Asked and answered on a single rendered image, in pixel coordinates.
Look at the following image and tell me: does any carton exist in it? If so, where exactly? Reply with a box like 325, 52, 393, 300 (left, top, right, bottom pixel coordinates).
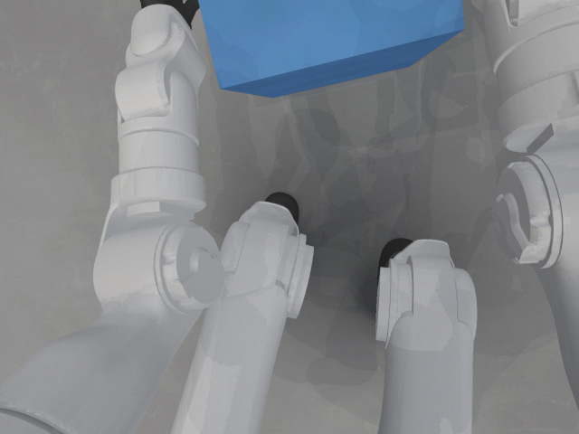
198, 0, 464, 98

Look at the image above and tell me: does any robot right forearm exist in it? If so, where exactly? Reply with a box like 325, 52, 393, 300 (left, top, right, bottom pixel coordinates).
470, 0, 579, 154

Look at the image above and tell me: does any left robot hand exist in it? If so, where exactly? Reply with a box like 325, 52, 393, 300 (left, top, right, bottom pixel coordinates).
140, 0, 200, 30

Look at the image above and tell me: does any robot left forearm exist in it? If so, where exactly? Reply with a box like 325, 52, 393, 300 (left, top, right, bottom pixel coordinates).
97, 5, 206, 254

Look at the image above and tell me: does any left robot shin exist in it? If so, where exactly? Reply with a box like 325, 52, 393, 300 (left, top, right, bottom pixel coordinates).
219, 202, 299, 272

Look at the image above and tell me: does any robot right foot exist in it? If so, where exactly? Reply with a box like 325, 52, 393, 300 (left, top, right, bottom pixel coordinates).
377, 238, 413, 287

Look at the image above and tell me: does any robot right upper arm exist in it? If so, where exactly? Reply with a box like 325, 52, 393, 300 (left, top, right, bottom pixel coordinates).
492, 146, 579, 410

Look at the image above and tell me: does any robot left upper arm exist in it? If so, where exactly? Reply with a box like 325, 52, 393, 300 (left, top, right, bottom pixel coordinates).
0, 221, 225, 434

